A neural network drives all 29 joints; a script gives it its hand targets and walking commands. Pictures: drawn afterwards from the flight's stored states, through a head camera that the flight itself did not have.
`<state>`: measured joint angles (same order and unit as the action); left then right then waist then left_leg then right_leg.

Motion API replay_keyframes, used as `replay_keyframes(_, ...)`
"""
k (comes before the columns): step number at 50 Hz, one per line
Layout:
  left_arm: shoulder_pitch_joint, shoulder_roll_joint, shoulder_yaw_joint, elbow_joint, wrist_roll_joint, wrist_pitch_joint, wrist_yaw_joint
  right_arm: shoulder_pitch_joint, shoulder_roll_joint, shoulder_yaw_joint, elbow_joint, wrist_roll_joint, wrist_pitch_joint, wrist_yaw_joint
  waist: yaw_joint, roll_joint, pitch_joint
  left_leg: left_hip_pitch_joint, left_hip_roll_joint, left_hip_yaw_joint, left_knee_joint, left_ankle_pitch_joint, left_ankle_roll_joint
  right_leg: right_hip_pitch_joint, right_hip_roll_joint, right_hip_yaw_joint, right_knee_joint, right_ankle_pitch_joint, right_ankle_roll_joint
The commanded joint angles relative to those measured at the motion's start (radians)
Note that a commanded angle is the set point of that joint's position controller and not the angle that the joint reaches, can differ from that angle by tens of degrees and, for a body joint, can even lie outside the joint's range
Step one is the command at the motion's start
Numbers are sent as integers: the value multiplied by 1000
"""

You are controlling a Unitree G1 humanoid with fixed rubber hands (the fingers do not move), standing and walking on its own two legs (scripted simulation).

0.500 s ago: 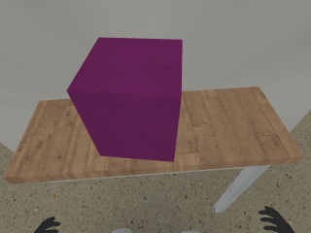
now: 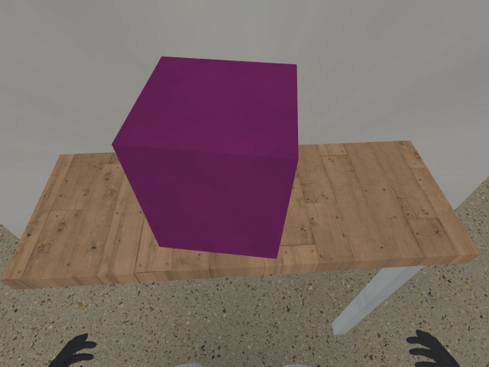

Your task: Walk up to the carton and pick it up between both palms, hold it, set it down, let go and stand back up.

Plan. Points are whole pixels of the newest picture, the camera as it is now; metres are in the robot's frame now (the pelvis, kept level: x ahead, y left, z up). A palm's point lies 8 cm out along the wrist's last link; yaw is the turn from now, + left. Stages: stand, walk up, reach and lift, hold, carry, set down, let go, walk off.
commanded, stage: walk up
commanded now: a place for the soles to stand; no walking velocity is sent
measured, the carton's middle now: (222, 163) +0.39 +0.04 +0.12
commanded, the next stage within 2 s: reach and lift in 0.02 s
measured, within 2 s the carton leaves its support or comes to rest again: neither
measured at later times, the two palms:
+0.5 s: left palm (62, 348) +0.15 +0.28 -0.03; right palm (438, 351) +0.13 -0.29 -0.04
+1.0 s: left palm (48, 339) +0.15 +0.27 +0.03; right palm (435, 352) +0.12 -0.24 +0.05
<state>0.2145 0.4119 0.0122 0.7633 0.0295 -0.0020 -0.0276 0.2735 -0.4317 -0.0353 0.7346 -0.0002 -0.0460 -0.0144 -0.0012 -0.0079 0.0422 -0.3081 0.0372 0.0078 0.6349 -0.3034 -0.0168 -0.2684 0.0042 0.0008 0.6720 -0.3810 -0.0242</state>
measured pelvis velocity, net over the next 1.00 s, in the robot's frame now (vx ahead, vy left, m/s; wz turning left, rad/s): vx -0.05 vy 0.03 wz -0.05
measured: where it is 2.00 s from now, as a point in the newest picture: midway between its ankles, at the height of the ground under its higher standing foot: outside the picture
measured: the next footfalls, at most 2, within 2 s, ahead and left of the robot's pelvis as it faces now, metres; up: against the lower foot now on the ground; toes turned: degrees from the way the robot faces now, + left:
none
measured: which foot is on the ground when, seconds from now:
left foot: down 0.00-1.00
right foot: down 0.00-1.00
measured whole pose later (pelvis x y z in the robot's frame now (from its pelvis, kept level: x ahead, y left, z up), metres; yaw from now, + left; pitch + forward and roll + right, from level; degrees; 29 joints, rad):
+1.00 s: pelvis -0.05 +0.03 +0.02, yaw -3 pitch -10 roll +0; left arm 0.20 0.32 0.01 0.07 -0.04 0.47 0.00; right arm 0.28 -0.28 -0.12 0.04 0.00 0.27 0.02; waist 0.00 0.01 0.06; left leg -0.10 0.04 0.06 0.42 -0.17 0.01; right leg 0.06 0.04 0.02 0.44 -0.29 0.00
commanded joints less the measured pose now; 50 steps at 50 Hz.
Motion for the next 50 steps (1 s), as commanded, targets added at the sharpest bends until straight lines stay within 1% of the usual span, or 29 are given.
replay_keyframes(1, -57, 207, 81, -30, -7, -21, 7, -44, -175, -31, 15, -12, -29, -12, -2, -71, -77, 27, 18, -51, -29, 175, 75, 14, -131, 137, -187, 191, -86)
replay_keyframes(2, -383, 138, 80, -308, 14, 208, 67, -337, -47, -182, 165, -136, -226, 38, -21, 58, -32, 70, -16, 60, -50, 37, -26, -235, -24, -50, -67, 120, -13)
replay_keyframes(3, -347, 107, 52, -294, 14, 268, 80, -315, -89, -195, 223, -133, -236, 64, -42, 62, 8, 36, 5, 55, -44, -13, -27, -231, -12, -64, -59, 35, -33)
replay_keyframes(4, -340, 95, 42, -325, 19, 298, 78, -304, -114, -216, 200, -147, -238, 77, -52, 26, 0, 35, 3, 62, -40, -27, -14, -217, -5, -72, -55, 22, -36)
replay_keyframes(5, -332, 86, 38, -362, 21, 321, 77, -294, -130, -216, 179, -146, -242, 82, -43, -2, -29, 77, 5, 68, -31, -6, -9, -208, -4, -73, -60, 61, -28)
replay_keyframes(7, -292, 82, 59, -411, 17, 334, 71, -249, -129, -187, 145, -111, -247, 74, -21, -40, -110, 159, -5, 82, -16, 115, -2, -147, -8, -65, -74, 291, 5)
replay_keyframes(9, -222, 92, 84, -434, 18, 334, 59, -185, -135, -172, 103, -70, -250, 61, -11, -68, -204, 260, -17, 75, -20, 258, 1, -70, -3, -58, -102, 516, 28)
replay_keyframes(11, -160, 101, 111, -431, 25, 325, 42, -139, -124, -147, 65, -34, -253, 49, 1, -92, -225, 302, -33, 67, -47, 339, 8, 7, 0, -36, -136, 670, 43)
replay_keyframes(13, -124, 111, 133, -406, 31, 316, 24, -112, -96, -123, 30, -7, -255, 32, 14, -122, -193, 295, -56, 68, -89, 329, 19, 81, -3, -10, -176, 741, 54)
replay_keyframes(16, -102, 114, 142, -411, 38, 311, 7, -95, -61, -92, -54, 28, -234, 11, 31, -138, -111, 295, -80, 80, -170, 283, 28, 160, -11, 21, -237, 751, 66)
replay_keyframes(19, -131, 103, 124, -441, 12, 315, 6, -122, -30, -86, -123, 30, -193, 1, 30, -130, -1, 308, -82, 85, -238, 212, 32, 134, -8, 28, -301, 596, 71)
replay_keyframes(21, -145, 85, 105, -473, -8, 327, 11, -130, -11, -89, -174, 22, -151, 0, 22, -114, 58, 315, -76, 94, -280, 145, 36, 97, -2, 23, -341, 443, 61)
replay_keyframes(24, -173, 76, 86, -572, -35, 347, 22, -129, 18, -87, -291, 18, -72, 2, 20, -89, 99, 299, -64, 117, -335, 42, 43, 74, 0, 22, -386, 225, 38)
replay_keyframes(27, -198, 93, 94, -709, -57, 370, 31, -102, 42, -74, -450, 46, 7, -3, 23, -103, 115, 362, -82, 132, -308, 52, 34, -32, -49, 49, -448, 36, -18)
replay_keyframes(31, -216, 87, 86, -836, -85, 432, 34, -55, 49, -73, -604, 91, 112, -15, 3, -109, 86, 659, -106, 94, -193, 41, 6, -384, -135, 73, -532, -165, -95)
replay_keyframes(34, -229, 80, 83, -900, -93, 489, 31, -49, 54, -76, -701, 120, 182, -29, -7, -103, 102, 795, -115, 70, -138, 39, -2, -531, -166, 70, -565, -217, -123)
replay_keyframes(36, -232, 66, 76, -931, -92, 522, 30, -68, 45, -92, -763, 127, 222, -29, -10, -61, 114, 733, -93, 58, -165, -16, 2, -474, -141, 52, -537, -187, -116)
replay_keyframes(37, -231, 52, 70, -942, -92, 531, 32, -78, 32, -102, -794, 129, 239, -23, -14, -16, 115, 627, -60, 41, -217, -95, 12, -374, -108, 30, -488, -135, -100)
replay_keyframes(38, -222, 28, 60, -949, -88, 533, 38, -86, 9, -115, -823, 126, 253, -13, -20, 58, 116, 430, -4, 19, -314, -223, 33, -182, -49, -8, -402, -36, -69)
replay_keyframes(39, -201, 2, 52, -936, -75, 523, 44, -95, -19, -134, -842, 116, 266, 1, -33, 168, 120, 96, 79, -9, -464, -404, 69, 155, 49, -50, -262, 108, -14)
replay_keyframes(40, -172, -31, 41, -905, -46, 501, 47, -101, -57, -154, -845, 108, 273, 20, -42, 306, 120, -333, 182, -39, -642, -574, 113, 605, 161, -86, -97, 296, 52)
replay_keyframes(41, -117, -64, 47, -876, -10, 467, 40, -88, -99, -163, -845, 124, 261, 28, -36, 344, 96, -512, 220, -34, -682, -534, 133, 825, 179, -71, -48, 423, 66)
replay_keyframes(42, -96, -70, 48, -885, -4, 446, 32, -88, -108, -173, -874, 124, 257, 31, -23, 326, 61, -499, 208, -21, -667, -468, 123, 859, 174, -53, -60, 436, 69)
replay_keyframes(43, -110, -64, 39, -889, -16, 437, 29, -105, -101, -180, -895, 114, 265, 36, -16, 290, 42, -463, 192, -17, -657, -488, 113, 833, 164, -43, -77, 382, 62)
replay_keyframes(45, -140, -67, 10, -875, -51, 431, 21, -111, -65, -182, -924, 89, 289, 47, -2, 185, 43, -381, 147, 17, -635, -495, 105, 732, 145, -29, -126, 237, 45)
replay_keyframes(46, -138, -65, 7, -890, -64, 427, 20, -88, -34, -171, -926, 89, 301, 44, 3, 135, 50, -327, 118, 39, -610, -438, 100, 673, 133, -21, -167, 202, 41)
replay_keyframes(47, -155, -44, 8, -918, -85, 424, 17, -89, 4, -160, -946, 92, 313, 32, 10, 76, 52, -227, 78, 66, -562, -341, 91, 571, 103, 0, -232, 162, 36)
replay_keyframes(49, -145, 26, 31, -1003, -146, 430, 14, -59, 92, -139, -1029, 95, 345, -9, 26, -66, 41, 156, -31, 132, -421, -40, 51, 228, 8, 60, -424, 83, 21)
replay_keyframes(50, -159, 47, 55, -1057, -182, 428, 14, -35, 129, -108, -1070, 116, 355, -32, 32, -110, 35, 328, -50, 125, -394, 52, 40, 85, -29, 72, -480, 120, 33)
